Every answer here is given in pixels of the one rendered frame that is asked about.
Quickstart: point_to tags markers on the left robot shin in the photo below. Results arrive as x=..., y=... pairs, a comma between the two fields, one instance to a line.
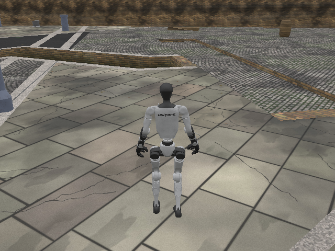
x=155, y=189

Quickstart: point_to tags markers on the right robot hand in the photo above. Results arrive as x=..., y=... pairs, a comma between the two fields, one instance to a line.
x=193, y=147

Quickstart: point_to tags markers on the left robot hand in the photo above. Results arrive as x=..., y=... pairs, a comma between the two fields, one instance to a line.
x=138, y=150

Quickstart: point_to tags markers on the left robot thigh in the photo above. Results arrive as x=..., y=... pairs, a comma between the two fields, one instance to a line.
x=155, y=161

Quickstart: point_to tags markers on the robot right upper arm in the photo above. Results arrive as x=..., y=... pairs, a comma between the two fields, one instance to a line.
x=186, y=119

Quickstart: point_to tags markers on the robot right forearm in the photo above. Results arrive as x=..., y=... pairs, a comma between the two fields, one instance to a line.
x=192, y=137

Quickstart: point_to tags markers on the robot left forearm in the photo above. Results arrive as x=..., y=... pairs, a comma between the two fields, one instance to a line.
x=142, y=139

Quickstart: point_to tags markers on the robot left upper arm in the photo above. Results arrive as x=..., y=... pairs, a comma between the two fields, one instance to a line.
x=147, y=119

